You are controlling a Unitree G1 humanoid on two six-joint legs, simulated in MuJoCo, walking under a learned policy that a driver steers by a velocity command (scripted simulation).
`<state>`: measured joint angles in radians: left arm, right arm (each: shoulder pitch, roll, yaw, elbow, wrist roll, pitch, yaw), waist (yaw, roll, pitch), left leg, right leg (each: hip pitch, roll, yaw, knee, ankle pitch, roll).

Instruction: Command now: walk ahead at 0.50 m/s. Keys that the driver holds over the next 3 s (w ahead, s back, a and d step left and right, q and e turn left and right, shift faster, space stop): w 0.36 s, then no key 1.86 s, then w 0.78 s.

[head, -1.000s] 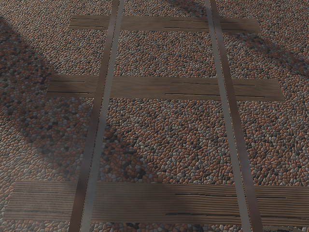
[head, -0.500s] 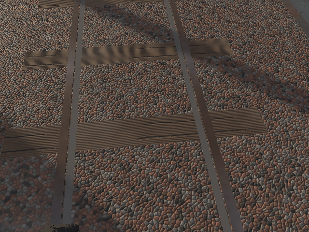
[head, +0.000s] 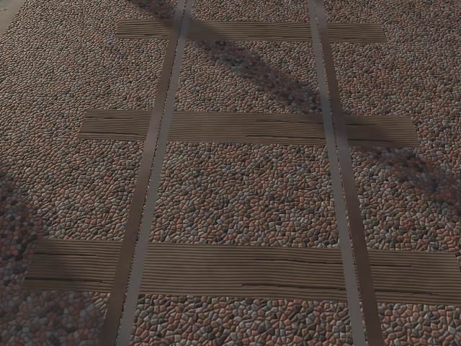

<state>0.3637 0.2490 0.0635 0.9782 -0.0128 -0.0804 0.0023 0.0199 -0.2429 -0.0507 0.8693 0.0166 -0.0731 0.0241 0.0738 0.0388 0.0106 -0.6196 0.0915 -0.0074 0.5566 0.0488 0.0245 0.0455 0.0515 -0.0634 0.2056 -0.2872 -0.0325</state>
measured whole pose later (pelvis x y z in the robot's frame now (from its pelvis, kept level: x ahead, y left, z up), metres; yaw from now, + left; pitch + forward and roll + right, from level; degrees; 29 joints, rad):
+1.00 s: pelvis +0.42 +0.02 +0.00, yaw +0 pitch +0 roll -1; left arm 0.13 0.21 0.03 0.98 0.01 -0.01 0.02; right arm 0.23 -0.22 -0.04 1.02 -0.02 0.01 -0.04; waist 0.00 -0.02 0.00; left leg -0.25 0.05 -0.01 0.54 -0.29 -0.03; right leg -0.32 0.01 -0.06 0.46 -0.14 -0.03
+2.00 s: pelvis +0.45 +0.03 +0.00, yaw -1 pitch -1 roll +0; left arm 0.15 0.20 0.04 1.13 0.00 0.02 0.04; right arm 0.28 -0.19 -0.02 1.11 0.00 -0.01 -0.04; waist 0.00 0.00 0.04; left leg -0.14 0.02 0.03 0.48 -0.32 -0.01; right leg -0.26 -0.02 -0.03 0.50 -0.22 0.00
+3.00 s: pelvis +0.76 +0.05 -0.03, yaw +0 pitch +2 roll +0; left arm 0.45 0.22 0.03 1.09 -0.01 -0.07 0.01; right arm -0.02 -0.23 -0.05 0.85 0.02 -0.11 0.04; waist 0.04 0.00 0.05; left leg -0.54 -0.01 0.07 0.62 -0.13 0.09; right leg -0.02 -0.02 0.02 0.84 -0.51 -0.01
